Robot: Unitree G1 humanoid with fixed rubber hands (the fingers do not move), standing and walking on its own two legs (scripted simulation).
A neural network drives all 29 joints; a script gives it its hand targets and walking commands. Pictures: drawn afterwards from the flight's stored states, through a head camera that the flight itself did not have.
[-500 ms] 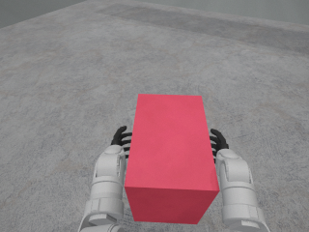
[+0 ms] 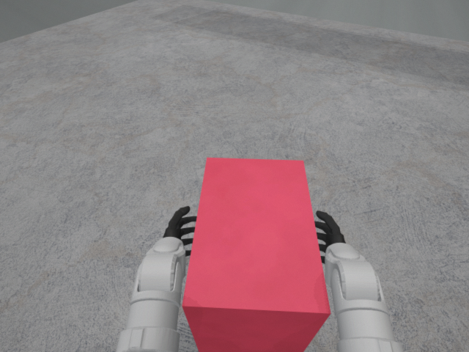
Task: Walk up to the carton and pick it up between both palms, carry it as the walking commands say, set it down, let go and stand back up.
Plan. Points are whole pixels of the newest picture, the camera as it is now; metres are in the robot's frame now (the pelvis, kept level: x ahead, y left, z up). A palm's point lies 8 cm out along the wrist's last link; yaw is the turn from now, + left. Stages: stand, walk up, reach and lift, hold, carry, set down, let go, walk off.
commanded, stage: hold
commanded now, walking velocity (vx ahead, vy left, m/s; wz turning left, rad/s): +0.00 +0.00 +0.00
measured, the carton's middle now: (251, 258) +0.30 +0.00 -0.03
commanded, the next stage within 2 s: carry in 1.22 s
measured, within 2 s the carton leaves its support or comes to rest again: neither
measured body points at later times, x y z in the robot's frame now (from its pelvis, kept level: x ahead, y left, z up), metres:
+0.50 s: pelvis -0.01 +0.01 +0.00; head -0.04 +0.01 +0.45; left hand +0.30 +0.14 +0.04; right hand +0.28 -0.14 +0.02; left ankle +0.03 +0.14 -0.74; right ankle +0.01 -0.13 -0.74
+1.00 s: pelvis +0.00 +0.00 +0.00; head -0.04 +0.00 +0.45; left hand +0.29 +0.14 +0.03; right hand +0.28 -0.15 +0.02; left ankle +0.03 +0.14 -0.74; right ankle +0.01 -0.13 -0.74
